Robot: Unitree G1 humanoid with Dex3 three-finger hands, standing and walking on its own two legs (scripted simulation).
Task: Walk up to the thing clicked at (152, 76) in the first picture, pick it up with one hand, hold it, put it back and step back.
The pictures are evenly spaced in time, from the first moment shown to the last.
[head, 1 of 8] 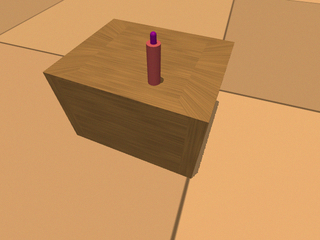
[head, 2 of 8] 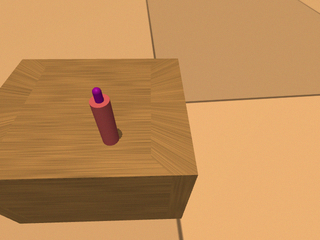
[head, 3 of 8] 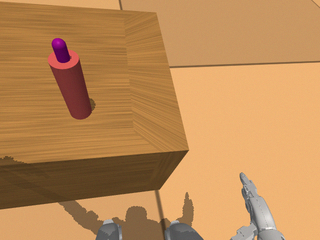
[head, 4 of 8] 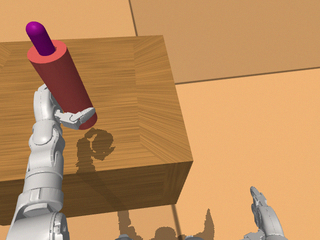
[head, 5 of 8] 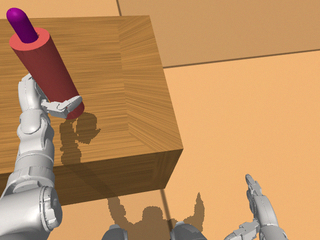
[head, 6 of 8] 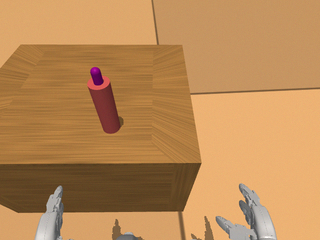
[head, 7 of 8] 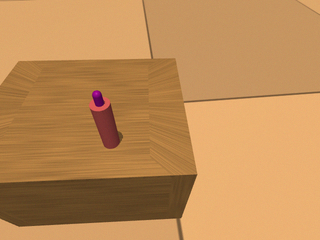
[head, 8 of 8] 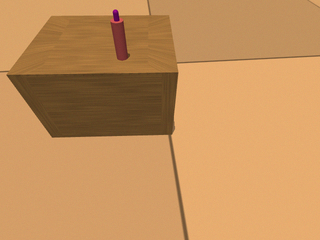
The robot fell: no
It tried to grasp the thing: yes
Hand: left
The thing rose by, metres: 0.26
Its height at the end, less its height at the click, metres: +0.00
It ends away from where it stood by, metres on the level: 0.01
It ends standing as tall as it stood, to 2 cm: yes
